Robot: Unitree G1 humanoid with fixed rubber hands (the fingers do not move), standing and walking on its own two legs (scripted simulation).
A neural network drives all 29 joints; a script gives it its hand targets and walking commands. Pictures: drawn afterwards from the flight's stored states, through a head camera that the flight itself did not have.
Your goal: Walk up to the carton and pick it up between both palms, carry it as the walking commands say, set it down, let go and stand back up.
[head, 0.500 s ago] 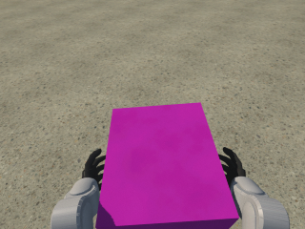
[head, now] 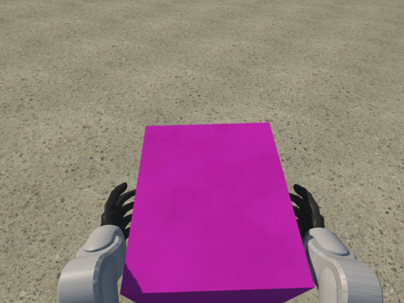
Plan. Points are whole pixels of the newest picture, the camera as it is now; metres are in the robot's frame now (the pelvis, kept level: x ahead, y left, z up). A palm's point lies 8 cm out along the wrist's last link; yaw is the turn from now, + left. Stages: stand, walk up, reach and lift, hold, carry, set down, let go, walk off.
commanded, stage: carry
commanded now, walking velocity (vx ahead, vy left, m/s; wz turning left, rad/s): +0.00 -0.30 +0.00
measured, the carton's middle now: (210, 224) +0.28 +0.00 +0.02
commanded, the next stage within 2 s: none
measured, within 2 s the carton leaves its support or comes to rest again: neither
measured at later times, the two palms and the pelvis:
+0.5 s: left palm (252, 267) +0.19 -0.06 +0.06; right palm out of the picture +0.22 -0.38 +0.09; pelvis -0.02 -0.25 -0.02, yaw +4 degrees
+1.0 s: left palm (403, 273) +0.18 -0.32 +0.04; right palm out of the picture +0.19 -0.64 +0.04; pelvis -0.04 -0.49 -0.02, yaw +4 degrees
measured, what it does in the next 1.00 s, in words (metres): steps to the right: right foot, then left foot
